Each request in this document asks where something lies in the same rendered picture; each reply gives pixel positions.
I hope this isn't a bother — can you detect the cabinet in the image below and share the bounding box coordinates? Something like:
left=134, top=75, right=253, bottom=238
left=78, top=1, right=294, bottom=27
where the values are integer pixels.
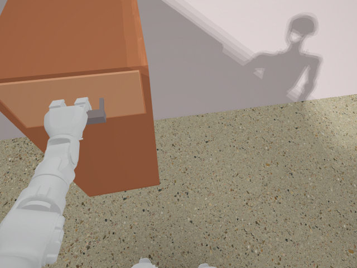
left=0, top=0, right=160, bottom=197

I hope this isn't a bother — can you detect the drawer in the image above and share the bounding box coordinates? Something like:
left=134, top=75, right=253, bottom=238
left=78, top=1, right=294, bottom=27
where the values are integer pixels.
left=0, top=70, right=144, bottom=127

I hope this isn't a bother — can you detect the robot left shin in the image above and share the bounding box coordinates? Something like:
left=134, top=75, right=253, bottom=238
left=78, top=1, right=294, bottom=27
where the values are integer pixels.
left=139, top=259, right=152, bottom=264

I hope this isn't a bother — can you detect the handle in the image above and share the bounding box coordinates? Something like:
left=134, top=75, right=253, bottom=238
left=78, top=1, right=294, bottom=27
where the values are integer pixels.
left=86, top=98, right=106, bottom=125

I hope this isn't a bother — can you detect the robot left forearm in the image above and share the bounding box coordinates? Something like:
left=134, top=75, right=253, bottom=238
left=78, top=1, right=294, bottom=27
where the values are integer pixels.
left=0, top=135, right=80, bottom=235

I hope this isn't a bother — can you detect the robot left upper arm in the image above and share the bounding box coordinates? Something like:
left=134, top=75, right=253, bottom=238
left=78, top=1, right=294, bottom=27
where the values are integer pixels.
left=0, top=208, right=65, bottom=268

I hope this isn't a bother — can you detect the left robot hand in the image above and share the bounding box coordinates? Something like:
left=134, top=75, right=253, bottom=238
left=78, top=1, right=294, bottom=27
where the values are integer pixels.
left=44, top=97, right=92, bottom=140

